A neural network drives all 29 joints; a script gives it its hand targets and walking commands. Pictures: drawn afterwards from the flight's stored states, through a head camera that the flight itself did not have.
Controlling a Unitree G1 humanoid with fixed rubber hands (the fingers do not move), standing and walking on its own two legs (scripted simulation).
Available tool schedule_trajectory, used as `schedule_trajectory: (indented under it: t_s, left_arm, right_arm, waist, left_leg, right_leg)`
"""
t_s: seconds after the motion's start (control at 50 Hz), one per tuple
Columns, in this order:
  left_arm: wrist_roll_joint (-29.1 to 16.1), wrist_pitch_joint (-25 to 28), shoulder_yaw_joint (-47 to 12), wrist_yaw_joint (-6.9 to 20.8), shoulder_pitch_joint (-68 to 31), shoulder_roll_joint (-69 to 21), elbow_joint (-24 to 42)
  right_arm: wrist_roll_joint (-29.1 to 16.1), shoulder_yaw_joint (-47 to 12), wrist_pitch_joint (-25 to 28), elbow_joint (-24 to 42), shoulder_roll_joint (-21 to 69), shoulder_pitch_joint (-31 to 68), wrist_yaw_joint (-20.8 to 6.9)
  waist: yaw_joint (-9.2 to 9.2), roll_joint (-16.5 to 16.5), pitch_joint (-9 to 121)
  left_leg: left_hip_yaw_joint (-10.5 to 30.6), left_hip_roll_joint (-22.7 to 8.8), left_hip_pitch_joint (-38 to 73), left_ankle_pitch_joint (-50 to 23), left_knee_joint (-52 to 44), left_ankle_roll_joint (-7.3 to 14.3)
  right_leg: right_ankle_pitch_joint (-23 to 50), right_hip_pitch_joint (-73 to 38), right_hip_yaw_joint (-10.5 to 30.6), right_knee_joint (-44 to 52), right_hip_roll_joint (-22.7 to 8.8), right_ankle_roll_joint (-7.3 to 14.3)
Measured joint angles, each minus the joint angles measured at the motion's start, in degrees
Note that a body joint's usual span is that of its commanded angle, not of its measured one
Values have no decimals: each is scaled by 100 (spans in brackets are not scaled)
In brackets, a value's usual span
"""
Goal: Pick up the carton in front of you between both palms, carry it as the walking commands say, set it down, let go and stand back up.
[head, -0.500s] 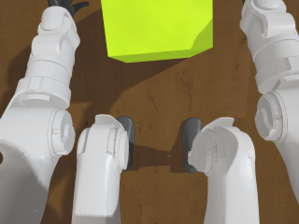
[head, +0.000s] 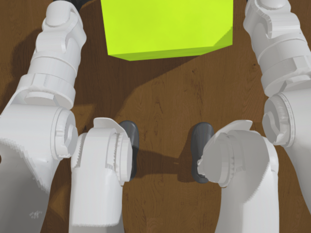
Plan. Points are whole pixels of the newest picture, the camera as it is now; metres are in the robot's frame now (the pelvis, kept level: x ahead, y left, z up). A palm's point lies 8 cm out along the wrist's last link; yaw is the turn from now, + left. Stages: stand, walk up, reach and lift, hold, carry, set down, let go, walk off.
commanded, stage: reach and lift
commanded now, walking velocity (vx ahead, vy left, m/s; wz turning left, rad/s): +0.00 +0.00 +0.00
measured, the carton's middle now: (163, 7) +0.55 +0.01 -0.24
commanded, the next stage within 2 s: none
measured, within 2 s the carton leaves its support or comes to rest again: leaves its support in 0.52 s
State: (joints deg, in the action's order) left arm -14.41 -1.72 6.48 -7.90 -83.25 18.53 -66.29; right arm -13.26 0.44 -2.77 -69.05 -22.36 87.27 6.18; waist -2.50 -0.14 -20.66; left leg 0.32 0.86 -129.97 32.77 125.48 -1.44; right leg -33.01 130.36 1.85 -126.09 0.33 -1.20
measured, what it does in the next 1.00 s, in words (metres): rises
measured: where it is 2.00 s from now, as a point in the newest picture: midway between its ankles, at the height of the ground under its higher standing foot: (163, 161)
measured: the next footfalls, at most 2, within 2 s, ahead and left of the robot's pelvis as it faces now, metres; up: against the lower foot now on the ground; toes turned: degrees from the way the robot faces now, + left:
none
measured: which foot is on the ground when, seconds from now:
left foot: down 0.00-1.00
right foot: down 0.00-1.00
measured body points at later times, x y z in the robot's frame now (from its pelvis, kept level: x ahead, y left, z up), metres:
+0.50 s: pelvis +0.00 +0.00 -0.01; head +0.36 -0.01 +0.24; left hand +0.56 +0.17 -0.17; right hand +0.57 -0.14 -0.18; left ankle +0.11 +0.12 -0.33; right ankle +0.11 -0.12 -0.33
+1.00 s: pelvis -0.01 +0.01 +0.10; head +0.26 -0.01 +0.45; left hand +0.51 +0.15 +0.03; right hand +0.51 -0.15 +0.03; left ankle +0.11 +0.13 -0.33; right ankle +0.11 -0.12 -0.33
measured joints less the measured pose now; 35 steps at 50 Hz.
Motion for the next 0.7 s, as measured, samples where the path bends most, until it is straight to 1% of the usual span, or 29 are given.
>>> schedule_trajectory:
  t_s: [0.14, 0.16, 0.2, 0.24, 0.3, 0.32, 0.34, 0.38, 0.42, 0.46, 0.52, 0.56, 0.58, 0.6, 0.64, 0.7]
  left_arm:
    - [46, 12, -111, 28, -210, -150, -47]
    - [81, 15, -108, 29, -263, -210, -43]
    - [160, 21, -11, -120, -339, -279, -41]
    - [223, -8, 74, -146, -384, -286, -50]
    - [460, -160, 345, -95, -454, -305, -44]
    - [556, -244, 445, -51, -446, -309, 10]
    - [638, -333, 517, 54, -419, -323, 94]
    - [785, -508, 697, 136, -328, -361, 314]
    - [883, -651, 731, 259, -279, -329, 437]
    - [885, -795, 706, 279, -241, -278, 549]
    - [775, -1012, 655, 164, -75, -290, 848]
    - [737, -1168, 643, -90, 125, -404, 1128]
    - [758, -1250, 703, -126, 274, -487, 1299]
    - [804, -1313, 779, -126, 465, -565, 1488]
    - [932, -1412, 935, -99, 909, -742, 1874]
    - [1276, -1555, 1275, 18, 1432, -1041, 2243]
  right_arm:
    - [-51, -127, 33, -125, 103, 202, -30]
    - [-34, -125, 43, -133, 154, 251, 9]
    - [5, -98, 52, -177, 185, 347, 112]
    - [57, -85, 48, -267, 196, 442, 136]
    - [293, 106, -53, -371, 229, 568, 107]
    - [378, 202, -119, -344, 244, 573, 82]
    - [455, 297, -182, -286, 261, 558, 31]
    - [594, 479, -325, -128, 285, 489, -45]
    - [665, 614, -483, 99, 320, 380, -105]
    - [686, 649, -618, 354, 389, 250, -85]
    - [638, 606, -812, 843, 509, -108, 68]
    - [624, 554, -968, 1155, 619, -369, 308]
    - [654, 568, -1065, 1272, 667, -476, 399]
    - [702, 627, -1153, 1433, 720, -618, 384]
    - [856, 821, -1294, 1747, 890, -958, 331]
    - [1253, 1256, -1444, 2027, 1201, -1398, 171]
  waist:
    - [2, 15, -88]
    - [3, 14, -131]
    - [-2, 12, -215]
    - [-3, 16, -266]
    - [5, 40, -294]
    - [8, 45, -286]
    - [11, 50, -272]
    - [10, 60, -242]
    - [11, 56, -200]
    - [17, 44, -172]
    - [21, -7, -17]
    - [5, -35, 192]
    - [-9, -38, 341]
    - [-15, -40, 518]
    - [-24, -27, 939]
    - [22, 6, 1582]
  left_leg:
    - [5, 4, 30, -99, -139, 0]
    - [7, 4, 47, -108, -149, 0]
    - [10, -3, 84, -117, -158, 1]
    - [9, -12, 111, -120, -154, 0]
    - [-2, -21, 114, -122, -112, -11]
    - [-3, -23, 99, -119, -85, -15]
    - [-1, -25, 76, -114, -52, -18]
    - [3, -31, 26, -102, 20, -22]
    - [19, -25, -36, -98, 86, -31]
    - [36, -29, -67, -86, 142, -39]
    - [66, -2, -116, -66, 177, -54]
    - [94, 44, -134, -40, 150, -83]
    - [113, 72, -140, -20, 120, -111]
    - [136, 106, -143, -2, 82, -147]
    - [184, 180, -109, -247, -48, -179]
    - [220, 254, 2, 59, -234, -195]
  right_leg:
    - [98, -32, -6, 138, -3, 5]
    - [107, -48, -8, 149, -2, 6]
    - [123, -81, -11, 162, 6, 7]
    - [137, -100, -9, 158, 18, 11]
    - [150, -79, 4, 103, 34, 25]
    - [150, -57, 5, 73, 38, 31]
    - [149, -29, 4, 39, 43, 36]
    - [147, 32, 1, -34, 55, 45]
    - [146, 95, -12, -99, 56, 57]
    - [143, 127, -28, -147, 64, 67]
    - [110, 156, -50, -173, 52, 72]
    - [93, 174, -49, -139, 62, 62]
    - [92, 186, -41, -102, 80, 50]
    - [92, 193, -31, -54, 99, 31]
    - [90, 184, -15, 68, 162, -18]
    - [103, 90, 39, 340, 231, -70]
